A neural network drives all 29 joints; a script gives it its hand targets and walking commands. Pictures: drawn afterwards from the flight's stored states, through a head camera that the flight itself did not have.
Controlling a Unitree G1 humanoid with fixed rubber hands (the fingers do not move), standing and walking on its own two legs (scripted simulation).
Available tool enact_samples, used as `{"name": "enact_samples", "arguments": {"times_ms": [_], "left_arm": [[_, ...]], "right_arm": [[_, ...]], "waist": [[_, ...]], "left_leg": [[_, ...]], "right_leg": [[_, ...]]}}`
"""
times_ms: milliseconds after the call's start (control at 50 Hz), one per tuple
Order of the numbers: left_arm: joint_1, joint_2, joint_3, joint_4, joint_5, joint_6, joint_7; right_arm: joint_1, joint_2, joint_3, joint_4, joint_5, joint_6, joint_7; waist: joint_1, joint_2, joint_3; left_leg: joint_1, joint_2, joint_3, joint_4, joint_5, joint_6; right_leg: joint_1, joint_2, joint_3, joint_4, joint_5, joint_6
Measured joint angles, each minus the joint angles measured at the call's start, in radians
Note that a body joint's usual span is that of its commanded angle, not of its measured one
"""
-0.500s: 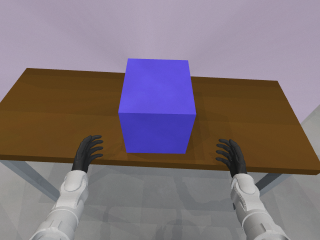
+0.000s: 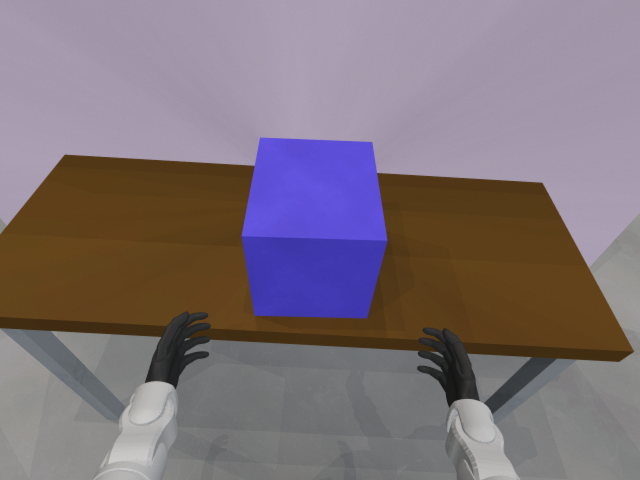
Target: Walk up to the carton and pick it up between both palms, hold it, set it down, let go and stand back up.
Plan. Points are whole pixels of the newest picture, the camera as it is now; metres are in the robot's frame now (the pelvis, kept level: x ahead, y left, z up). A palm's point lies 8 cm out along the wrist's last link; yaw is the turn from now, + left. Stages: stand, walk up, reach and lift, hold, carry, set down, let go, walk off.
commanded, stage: set down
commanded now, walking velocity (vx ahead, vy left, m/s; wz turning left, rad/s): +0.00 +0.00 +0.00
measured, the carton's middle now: (313, 228) +0.51 +0.04 -0.01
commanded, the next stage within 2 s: let go in 1.34 s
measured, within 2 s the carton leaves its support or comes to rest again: neither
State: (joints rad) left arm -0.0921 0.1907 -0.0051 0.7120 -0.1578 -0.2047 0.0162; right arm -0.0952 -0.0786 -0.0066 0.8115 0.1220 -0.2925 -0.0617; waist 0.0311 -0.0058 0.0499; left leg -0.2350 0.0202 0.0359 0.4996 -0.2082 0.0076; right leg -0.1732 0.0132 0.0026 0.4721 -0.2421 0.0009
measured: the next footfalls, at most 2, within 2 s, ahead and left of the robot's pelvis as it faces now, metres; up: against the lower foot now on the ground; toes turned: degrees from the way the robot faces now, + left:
none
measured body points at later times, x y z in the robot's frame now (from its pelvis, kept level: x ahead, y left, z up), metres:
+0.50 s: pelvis +0.05 +0.00 +0.01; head +0.06 +0.00 +0.46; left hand +0.25 +0.22 -0.04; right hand +0.26 -0.19 -0.05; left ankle +0.04 +0.11 -0.74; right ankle +0.01 -0.12 -0.74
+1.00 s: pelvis +0.06 -0.01 +0.01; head +0.04 -0.02 +0.46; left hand +0.25 +0.22 -0.03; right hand +0.26 -0.21 -0.05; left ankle +0.04 +0.11 -0.74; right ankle +0.01 -0.12 -0.74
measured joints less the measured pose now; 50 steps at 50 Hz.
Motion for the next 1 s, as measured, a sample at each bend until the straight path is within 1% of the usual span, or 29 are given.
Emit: {"name": "enact_samples", "arguments": {"times_ms": [20,60,100,140,220,240,280,300,320,360,380,420,440,460,500,520,540,580,600,640,680,700,740,780,840,860,900,940,1000], "left_arm": [[0.009,0.000,-0.002,0.013,0.009,0.016,0.003],[0.057,0.002,-0.021,-0.036,0.001,0.057,0.022],[0.098,0.010,-0.052,-0.094,-0.037,0.048,0.059],[0.102,0.023,-0.081,-0.118,-0.076,0.024,0.090],[0.009,0.043,-0.120,-0.050,-0.136,0.012,0.096],[-0.021,0.049,-0.127,-0.029,-0.151,0.009,0.094],[-0.066,0.051,-0.100,0.005,-0.126,0.008,0.069],[-0.076,0.046,-0.072,0.014,-0.084,0.007,0.048],[-0.073,0.043,-0.052,0.000,-0.069,0.019,0.030],[-0.043,0.028,-0.011,-0.041,-0.003,0.035,0.000],[-0.027,0.018,0.010,-0.048,0.045,0.057,-0.017],[0.028,-0.005,0.033,-0.088,0.102,0.119,-0.040],[0.080,-0.017,0.035,-0.133,0.117,0.140,-0.043],[0.142,-0.027,0.027,-0.191,0.109,0.142,-0.038],[0.248,-0.037,0.006,-0.269,0.106,0.105,-0.010],[0.274,-0.041,0.001,-0.263,0.128,0.100,-0.004],[0.287,-0.043,-0.003,-0.237,0.148,0.122,-0.006],[0.334,-0.039,-0.030,-0.255,0.114,0.184,-0.004],[0.376,-0.029,-0.050,-0.307,0.070,0.182,0.008],[0.436,-0.001,-0.079,-0.385,0.015,0.104,0.038],[0.415,0.031,-0.080,-0.373,-0.014,0.027,0.043],[0.378,0.041,-0.067,-0.328,-0.003,0.015,0.031],[0.308,0.054,-0.029,-0.243,0.035,0.065,-0.007],[0.299,0.060,0.006,-0.243,0.052,0.132,-0.036],[0.301,0.077,0.005,-0.309,0.027,0.132,-0.022],[0.279,0.079,0.006,-0.294,0.038,0.124,-0.021],[0.234,0.071,0.011,-0.247,0.067,0.173,-0.029],[0.243,0.055,0.015,-0.259,0.075,0.214,-0.036],[0.277,0.024,0.019,-0.292,0.088,0.220,-0.041]], "right_arm": [[0.008,-0.003,-0.004,0.015,-0.017,0.009,0.002],[0.057,-0.003,-0.017,-0.023,-0.020,0.034,0.011],[0.106,0.009,-0.060,-0.085,-0.027,0.038,0.023],[0.120,0.010,-0.086,-0.120,-0.028,0.045,0.033],[0.061,-0.030,-0.080,-0.124,-0.022,0.094,0.051],[0.037,-0.039,-0.080,-0.131,-0.023,0.107,0.053],[-0.019,-0.065,-0.040,-0.117,-0.014,0.111,0.051],[-0.041,-0.078,-0.009,-0.097,-0.009,0.097,0.048],[-0.050,-0.082,0.007,-0.091,-0.008,0.093,0.045],[-0.046,-0.084,0.032,-0.067,-0.006,0.060,0.033],[-0.042,-0.083,0.043,-0.041,-0.015,0.047,0.026],[0.000,-0.074,0.050,-0.026,-0.027,0.046,0.014],[0.044,-0.066,0.052,-0.043,-0.026,0.037,0.010],[0.104,-0.054,0.043,-0.084,-0.025,0.023,0.009],[0.204,-0.028,0.021,-0.140,-0.022,-0.023,0.010],[0.223,-0.026,0.021,-0.122,-0.036,-0.033,0.012],[0.228,-0.034,0.033,-0.087,-0.049,-0.022,0.014],[0.272,-0.043,0.050,-0.095,-0.045,0.020,0.024],[0.317,-0.038,0.043,-0.151,-0.035,0.024,0.028],[0.387,-0.023,0.014,-0.257,-0.042,-0.011,0.034],[0.373,-0.028,-0.002,-0.302,-0.044,-0.031,0.037],[0.338,-0.042,0.005,-0.286,-0.049,-0.028,0.034],[0.268,-0.078,0.054,-0.232,-0.048,0.008,0.025],[0.250,-0.089,0.087,-0.206,-0.048,0.030,0.020],[0.277,-0.071,0.053,-0.246,-0.030,0.008,0.014],[0.266,-0.070,0.043,-0.236,-0.035,0.004,0.014],[0.231,-0.084,0.058,-0.193,-0.043,0.044,0.015],[0.233,-0.088,0.072,-0.187,-0.053,0.075,0.013],[0.271,-0.079,0.064,-0.199,-0.050,0.068,0.006]], "waist": [[0.001,0.000,0.014],[0.014,0.000,0.030],[0.020,0.000,0.010],[0.016,0.001,-0.014],[0.011,0.014,-0.063],[0.008,0.017,-0.079],[-0.001,0.020,-0.076],[-0.005,0.020,-0.060],[-0.009,0.017,-0.055],[-0.014,0.018,-0.032],[-0.014,0.018,-0.011],[-0.008,0.017,0.029],[-0.004,0.017,0.045],[0.003,0.017,0.048],[0.009,0.019,0.045],[0.013,0.022,0.053],[0.017,0.027,0.068],[0.026,0.035,0.079],[0.027,0.036,0.068],[0.024,0.034,0.023],[0.015,0.032,0.001],[0.010,0.032,0.006],[0.008,0.029,0.029],[0.000,0.019,0.032],[0.008,0.009,0.001],[0.009,0.009,0.001],[0.012,0.012,0.009],[0.004,0.013,0.005],[0.003,0.013,-0.004]], "left_leg": [[0.011,-0.001,0.001,-0.002,-0.002,0.000],[0.022,-0.002,0.008,-0.004,-0.006,0.002],[-0.007,-0.006,0.006,0.005,-0.012,0.004],[-0.040,-0.014,0.000,0.016,-0.016,0.006],[-0.094,-0.022,-0.009,0.031,-0.020,0.011],[-0.109,-0.023,-0.010,0.031,-0.019,0.012],[-0.093,-0.023,-0.009,0.012,-0.013,0.014],[-0.065,-0.023,-0.008,-0.007,-0.009,0.013],[-0.045,-0.024,-0.008,-0.023,-0.006,0.011],[0.009,-0.021,-0.010,-0.056,-0.001,0.007],[0.047,-0.020,-0.010,-0.074,0.001,0.005],[0.113,-0.016,-0.007,-0.104,0.001,0.003],[0.142,-0.014,-0.004,-0.117,0.000,0.001],[0.153,-0.012,0.000,-0.122,-0.004,-0.001],[0.145,-0.008,0.000,-0.110,-0.018,-0.003],[0.146,-0.006,0.002,-0.104,-0.025,-0.004],[0.155,-0.004,0.005,-0.100,-0.031,-0.006],[0.161,-0.003,0.006,-0.097,-0.039,-0.007],[0.148,-0.003,0.002,-0.093,-0.041,-0.008],[0.095,-0.005,-0.010,-0.075,-0.046,-0.011],[0.055,-0.007,-0.018,-0.058,-0.048,-0.013],[0.055,-0.008,-0.018,-0.059,-0.044,-0.012],[0.089,-0.006,-0.014,-0.081,-0.035,-0.015],[0.126,-0.006,-0.017,-0.111,-0.023,-0.018],[0.124,-0.007,-0.023,-0.112,-0.022,-0.024],[0.125,-0.007,-0.024,-0.107,-0.025,-0.024],[0.146,-0.006,-0.019,-0.114,-0.023,-0.023],[0.166,-0.005,-0.017,-0.133,-0.016,-0.022],[0.183,-0.004,-0.013,-0.150,-0.009,-0.023]], "right_leg": [[0.010,-0.001,0.001,-0.001,-0.002,0.000],[0.017,-0.002,0.009,0.001,-0.007,0.002],[-0.012,-0.006,0.007,0.014,-0.016,0.003],[-0.044,-0.013,0.000,0.032,-0.027,0.004],[-0.095,-0.019,-0.006,0.048,-0.037,0.008],[-0.108,-0.020,-0.007,0.047,-0.036,0.010],[-0.093,-0.019,-0.004,0.026,-0.028,0.012],[-0.062,-0.017,0.000,0.000,-0.001,0.008],[-0.039,-0.017,0.004,-0.021,0.007,0.006],[0.020,-0.014,0.004,-0.061,0.001,0.007],[0.059,-0.012,0.005,-0.085,0.001,0.007],[0.129,-0.008,0.009,-0.127,0.007,0.005],[0.159,-0.007,0.012,-0.146,0.010,0.004],[0.170,-0.005,0.015,-0.154,0.010,0.003],[0.163,-0.001,0.016,-0.145,-0.002,-0.001],[0.163,0.000,0.018,-0.138,-0.009,-0.003],[0.170,0.002,0.021,-0.133,-0.014,-0.004],[0.173,0.004,0.022,-0.124,-0.023,-0.007],[0.161,0.004,0.018,-0.120,-0.028,-0.007],[0.110,0.003,0.006,-0.095,-0.041,-0.009],[0.066,0.001,-0.002,-0.062,-0.054,-0.012],[0.062,0.001,-0.002,-0.056,-0.056,-0.015],[0.090,0.003,0.004,-0.069,-0.048,-0.017],[0.128,0.004,0.002,-0.098,-0.038,-0.019],[0.126,0.003,-0.003,-0.095,-0.042,-0.020],[0.127,0.003,-0.003,-0.090,-0.045,-0.021],[0.146,0.005,0.002,-0.097,-0.041,-0.023],[0.168,0.005,0.005,-0.121,-0.030,-0.022],[0.185,0.006,0.009,-0.141,-0.019,-0.019]]}}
